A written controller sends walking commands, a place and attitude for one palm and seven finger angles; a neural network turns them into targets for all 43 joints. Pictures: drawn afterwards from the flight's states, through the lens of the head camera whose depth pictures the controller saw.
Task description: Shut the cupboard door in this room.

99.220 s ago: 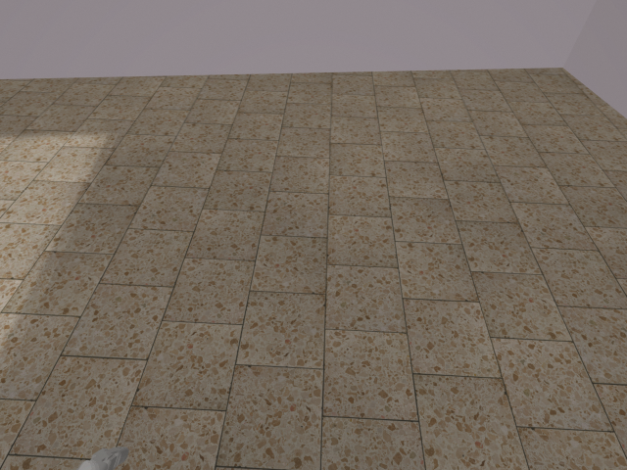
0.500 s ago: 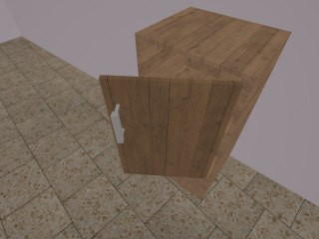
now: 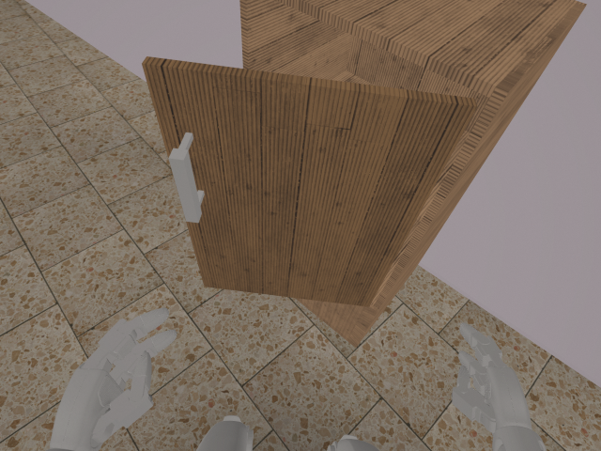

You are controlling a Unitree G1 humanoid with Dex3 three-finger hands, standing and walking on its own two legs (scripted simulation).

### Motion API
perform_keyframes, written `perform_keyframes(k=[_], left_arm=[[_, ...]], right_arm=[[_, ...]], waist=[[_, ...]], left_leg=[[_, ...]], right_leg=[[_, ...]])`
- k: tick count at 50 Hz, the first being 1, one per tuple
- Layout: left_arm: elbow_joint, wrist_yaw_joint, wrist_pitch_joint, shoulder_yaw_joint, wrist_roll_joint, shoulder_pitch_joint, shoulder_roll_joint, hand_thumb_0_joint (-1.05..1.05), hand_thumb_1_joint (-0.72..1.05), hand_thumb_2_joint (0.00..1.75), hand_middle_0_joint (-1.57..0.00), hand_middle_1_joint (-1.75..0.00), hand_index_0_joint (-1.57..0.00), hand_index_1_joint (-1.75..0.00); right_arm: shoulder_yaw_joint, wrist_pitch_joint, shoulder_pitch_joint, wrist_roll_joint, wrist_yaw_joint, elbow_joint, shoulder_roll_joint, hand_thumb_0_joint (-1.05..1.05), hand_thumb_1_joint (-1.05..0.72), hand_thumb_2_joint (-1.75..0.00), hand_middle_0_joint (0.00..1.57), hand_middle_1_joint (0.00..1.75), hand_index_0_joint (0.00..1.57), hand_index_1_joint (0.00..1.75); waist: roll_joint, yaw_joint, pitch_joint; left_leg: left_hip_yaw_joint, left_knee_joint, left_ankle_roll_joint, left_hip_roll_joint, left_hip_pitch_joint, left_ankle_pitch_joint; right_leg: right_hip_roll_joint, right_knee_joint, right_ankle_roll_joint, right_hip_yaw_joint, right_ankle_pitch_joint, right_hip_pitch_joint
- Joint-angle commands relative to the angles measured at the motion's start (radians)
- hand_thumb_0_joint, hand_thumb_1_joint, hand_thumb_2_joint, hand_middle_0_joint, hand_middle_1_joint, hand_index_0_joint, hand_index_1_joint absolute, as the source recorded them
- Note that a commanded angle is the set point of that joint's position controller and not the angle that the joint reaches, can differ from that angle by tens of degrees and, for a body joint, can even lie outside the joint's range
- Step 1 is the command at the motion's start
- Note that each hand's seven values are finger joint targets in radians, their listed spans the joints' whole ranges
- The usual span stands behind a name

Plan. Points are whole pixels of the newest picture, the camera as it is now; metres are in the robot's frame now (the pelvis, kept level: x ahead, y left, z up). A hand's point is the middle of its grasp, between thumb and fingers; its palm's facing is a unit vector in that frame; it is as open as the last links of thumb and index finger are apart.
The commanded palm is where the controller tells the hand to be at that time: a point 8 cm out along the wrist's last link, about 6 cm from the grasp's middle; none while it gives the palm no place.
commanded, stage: raise the hand and make a fist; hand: left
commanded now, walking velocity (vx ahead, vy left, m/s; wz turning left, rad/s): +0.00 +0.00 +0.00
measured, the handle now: (190, 179) +0.49 +0.21 +0.05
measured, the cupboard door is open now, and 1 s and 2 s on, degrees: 35 35 35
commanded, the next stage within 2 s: bring the fist close to the handle in 1.54 s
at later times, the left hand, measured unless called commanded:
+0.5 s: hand (127, 391) +0.18 +0.20 +0.03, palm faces +0.04 -1.00 -0.03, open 4.0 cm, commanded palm +0.15 +0.25 +0.03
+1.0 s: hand (120, 376) +0.20 +0.22 +0.03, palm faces -0.04 -1.00 -0.02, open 3.1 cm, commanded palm +0.18 +0.27 +0.05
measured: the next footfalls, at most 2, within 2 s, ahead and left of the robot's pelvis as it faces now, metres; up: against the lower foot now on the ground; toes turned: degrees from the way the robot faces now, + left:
none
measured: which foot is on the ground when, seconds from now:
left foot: down 0.00-1.00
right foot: down 0.00-1.00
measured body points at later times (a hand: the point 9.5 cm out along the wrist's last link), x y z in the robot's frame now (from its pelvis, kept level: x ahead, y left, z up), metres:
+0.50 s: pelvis -0.01 +0.00 -0.02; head +0.05 +0.00 +0.42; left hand +0.18 +0.26 +0.04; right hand +0.14 -0.24 -0.11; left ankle +0.04 +0.12 -0.66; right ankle +0.00 -0.10 -0.66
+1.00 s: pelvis -0.01 +0.03 -0.01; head +0.04 +0.05 +0.44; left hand +0.19 +0.27 +0.03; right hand +0.18 -0.18 -0.07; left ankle +0.04 +0.12 -0.66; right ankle +0.00 -0.10 -0.66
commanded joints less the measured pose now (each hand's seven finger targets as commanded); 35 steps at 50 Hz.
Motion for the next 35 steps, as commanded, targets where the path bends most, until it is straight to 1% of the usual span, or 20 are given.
perform_keyframes(k=[1, 3, 4, 5, 7, 9, 10, 13, 14, 16, 19, 20, 21, 23, 24, 27, 28, 30, 34, 35], left_arm=[[-0.396, -0.019, -0.092, 0.16, -0.101, 0.075, 0.182, 0.0, 0.9, 0.9, -0.55, -0.68, -0.55, -0.68], [-0.61, 0.008, -0.141, 0.129, -0.1, -0.011, 0.189, 0.0, 0.9, 0.9, -0.58, -0.72, -0.58, -0.72], [-0.686, 0.014, -0.158, 0.127, -0.094, -0.073, 0.222, 0.0, 0.9, 0.9, -0.6, -0.74, -0.6, -0.74], [-0.682, 0.011, -0.162, 0.091, -0.085, -0.064, 0.189, 0.0, 0.9, 0.9, -0.62, -0.76, -0.62, -0.76], [-0.618, -0.013, -0.154, 0.022, -0.075, -0.082, 0.137, 0.0, 0.9, 0.9, -0.66, -0.8, -0.66, -0.8], [-0.519, -0.054, -0.1, 0.018, -0.078, -0.105, 0.146, 0.0, 0.9, 0.9, -0.69, -0.84, -0.69, -0.84], [-0.439, -0.073, -0.049, 0.03, -0.076, -0.071, 0.151, 0.0, 0.9, 0.9, -0.71, -0.86, -0.71, -0.86], [-0.327, -0.114, 0.148, 0.07, -0.093, 0.08, 0.156, 0.0, 0.9, 0.9, -0.77, -0.92, -0.77, -0.92], [-0.289, -0.112, 0.209, 0.116, -0.1, 0.125, 0.183, 0.0, 0.9, 0.9, -0.79, -0.94, -0.79, -0.94], [-0.368, -0.077, 0.269, 0.189, -0.124, 0.152, 0.208, 0.0, 0.9, 0.9, -0.82, -0.98, -0.82, -0.98], [-0.467, 0.033, 0.228, 0.237, -0.119, 0.119, 0.221, 0.0, 0.9, 0.9, -0.88, -1.04, -0.88, -1.04], [-0.491, 0.059, 0.193, 0.195, -0.112, 0.119, 0.177, 0.0, 0.9, 0.9, -0.9, -1.06, -0.9, -1.06], [-0.491, 0.084, 0.155, 0.181, -0.103, 0.109, 0.168, 0.0, 0.9, 0.9, -0.92, -1.08, -0.92, -1.08], [-0.492, 0.106, 0.076, 0.094, -0.073, 0.068, 0.123, 0.0, 0.9, 0.9, -0.95, -1.12, -0.95, -1.12], [-0.483, 0.108, 0.05, 0.065, -0.063, 0.026, 0.118, 0.0, 0.9, 0.9, -0.97, -1.14, -0.97, -1.14], [-0.434, 0.078, 0.01, -0.018, -0.038, 0.007, 0.098, 0.0, 0.9, 0.9, -1.02, -1.2, -1.02, -1.2], [-0.421, 0.07, 0.012, -0.02, -0.033, 0.009, 0.111, 0.0, 0.9, 0.9, -1.04, -1.22, -1.04, -1.22], [-0.461, 0.063, 0.033, -0.023, -0.028, -0.009, 0.14, 0.0, 0.9, 0.9, -1.08, -1.26, -1.08, -1.26], [-0.562, 0.119, 0.075, 0.095, -0.029, -0.004, 0.237, 0.0, 0.9, 0.9, -1.15, -1.34, -1.15, -1.34], [-0.584, 0.136, 0.084, 0.077, -0.033, 0.016, 0.2, 0.0, 0.9, 0.9, -1.17, -1.36, -1.17, -1.36]], right_arm=[[-0.039, -0.037, -0.05, 0.006, -0.016, -0.197, -0.111, 0.0, -0.9, -0.9, 0.2, 0.3, 0.2, 0.3], [-0.033, -0.045, -0.013, 0.0, -0.033, -0.176, -0.104, 0.0, -0.9, -0.9, 0.2, 0.3, 0.2, 0.3], [-0.033, -0.046, 0.008, -0.003, -0.045, -0.149, -0.111, 0.0, -0.9, -0.9, 0.2, 0.3, 0.2, 0.3], [-0.031, -0.044, 0.017, -0.005, -0.054, -0.127, -0.11, 0.0, -0.9, -0.9, 0.2, 0.3, 0.2, 0.3], [-0.025, -0.048, 0.015, 0.002, -0.067, -0.098, -0.113, 0.0, -0.9, -0.9, 0.2, 0.3, 0.2, 0.3], [-0.016, -0.047, 0.021, 0.01, -0.087, -0.085, -0.121, 0.0, -0.9, -0.9, 0.2, 0.3, 0.2, 0.3], [-0.017, -0.038, 0.025, 0.017, -0.092, -0.087, -0.123, 0.0, -0.9, -0.9, 0.2, 0.3, 0.2, 0.3], [-0.022, -0.003, -0.006, 0.041, -0.097, -0.149, -0.124, 0.0, -0.9, -0.9, 0.2, 0.3, 0.2, 0.3], [-0.023, 0.012, -0.025, 0.045, -0.098, -0.166, -0.118, 0.0, -0.9, -0.9, 0.2, 0.3, 0.2, 0.3], [-0.021, 0.037, -0.032, 0.047, -0.096, -0.203, -0.094, 0.0, -0.9, -0.9, 0.2, 0.3, 0.2, 0.3], [-0.017, 0.046, -0.029, 0.031, -0.093, -0.203, -0.066, 0.0, -0.9, -0.9, 0.2, 0.3, 0.2, 0.3], [-0.012, 0.043, -0.019, 0.026, -0.089, -0.204, -0.055, 0.0, -0.9, -0.9, 0.2, 0.3, 0.2, 0.3], [-0.013, 0.04, -0.011, 0.024, -0.087, -0.192, -0.055, 0.0, -0.9, -0.9, 0.2, 0.3, 0.2, 0.3], [-0.009, 0.028, 0.006, 0.019, -0.081, -0.172, -0.069, 0.0, -0.9, -0.9, 0.2, 0.3, 0.2, 0.3], [-0.006, 0.024, 0.009, 0.014, -0.083, -0.166, -0.079, 0.0, -0.9, -0.9, 0.2, 0.3, 0.2, 0.3], [-0.003, 0.007, 0.029, 0.02, -0.085, -0.163, -0.108, 0.0, -0.9, -0.9, 0.2, 0.3, 0.2, 0.3], [-0.004, 0.002, 0.033, 0.025, -0.087, -0.166, -0.117, 0.0, -0.9, -0.9, 0.2, 0.3, 0.2, 0.3], [0.001, -0.001, 0.035, 0.029, -0.092, -0.184, -0.128, 0.0, -0.9, -0.9, 0.2, 0.3, 0.2, 0.3], [0.002, 0.01, 0.029, 0.026, -0.095, -0.198, -0.128, 0.0, -0.9, -0.9, 0.2, 0.3, 0.2, 0.3], [0.006, 0.015, 0.024, 0.026, -0.093, -0.209, -0.119, 0.0, -0.9, -0.9, 0.2, 0.3, 0.2, 0.3]], waist=[[0.249, 0.084, -0.254], [0.28, 0.04, -0.34], [0.239, 0.015, -0.363], [0.247, 0.003, -0.358], [0.2, -0.04, -0.246], [0.144, -0.066, -0.187], [0.086, -0.063, -0.175], [-0.018, 0.002, -0.236], [-0.028, 0.036, -0.266], [-0.053, 0.068, -0.336], [-0.007, 0.093, -0.321], [0.026, 0.083, -0.294], [0.02, 0.075, -0.259], [0.066, 0.041, -0.204], [0.055, 0.018, -0.159], [0.087, -0.014, -0.133], [0.078, -0.015, -0.132], [0.124, -0.009, -0.156], [0.182, 0.041, -0.25], [0.191, 0.043, -0.254]], left_leg=[[-0.042, 0.006, -0.002, -0.051, 0.024, 0.147], [-0.064, 0.073, 0.016, -0.034, 0.078, 0.25], [-0.074, 0.109, 0.021, -0.023, 0.072, 0.272], [-0.08, 0.12, 0.024, -0.018, 0.069, 0.282], [-0.086, 0.143, 0.031, -0.006, 0.017, 0.235], [-0.091, 0.174, 0.036, -0.005, -0.051, 0.188], [-0.092, 0.167, 0.032, -0.004, -0.087, 0.163], [-0.086, 0.112, 0.032, -0.019, -0.108, 0.155], [-0.086, 0.107, 0.032, -0.026, -0.103, 0.181], [-0.084, 0.082, 0.025, -0.033, -0.096, 0.201], [-0.089, 0.04, 0.018, -0.023, -0.062, 0.232], [-0.086, 0.02, 0.016, -0.022, -0.046, 0.235], [-0.086, 0.01, 0.013, -0.018, -0.043, 0.218], [-0.086, -0.003, 0.013, -0.014, -0.025, 0.168], [-0.091, 0.006, 0.016, -0.011, -0.042, 0.135], [-0.098, -0.004, 0.022, -0.014, -0.054, 0.012], [-0.103, -0.018, 0.022, -0.013, -0.053, -0.028], [-0.109, -0.047, 0.025, -0.017, -0.027, -0.067], [-0.135, -0.117, 0.02, -0.01, 0.066, -0.046], [-0.134, -0.131, 0.019, -0.012, 0.089, -0.034]], right_leg=[[0.02, -0.089, -0.005, 0.136, 0.113, 0.021], [0.023, -0.06, 0.008, 0.159, 0.29, 0.018], [0.028, -0.043, 0.017, 0.171, 0.345, 0.009], [0.028, -0.041, 0.016, 0.169, 0.351, -0.011], [0.041, -0.044, 0.016, 0.149, 0.287, -0.091], [0.04, -0.069, 0.035, 0.17, 0.24, -0.114], [0.034, -0.091, 0.044, 0.172, 0.215, -0.093], [0.006, -0.157, 0.064, 0.194, 0.172, 0.037], [-0.004, -0.161, 0.081, 0.213, 0.218, 0.09], [-0.035, -0.164, 0.112, 0.232, 0.306, 0.194], [-0.013, -0.119, 0.087, 0.172, 0.355, 0.188], [-0.002, -0.107, 0.066, 0.138, 0.344, 0.15], [0.009, -0.102, 0.054, 0.119, 0.298, 0.103], [0.027, -0.095, 0.033, 0.086, 0.182, -0.001], [0.033, -0.098, 0.027, 0.085, 0.12, -0.039], [0.037, -0.123, 0.012, 0.087, -0.079, -0.124], [0.038, -0.129, 0.01, 0.085, -0.118, -0.133], [0.037, -0.134, 0.005, 0.081, -0.128, -0.116], [0.054, -0.1, -0.004, 0.031, -0.033, -0.057], [0.055, -0.099, -0.003, 0.019, -0.012, -0.046]])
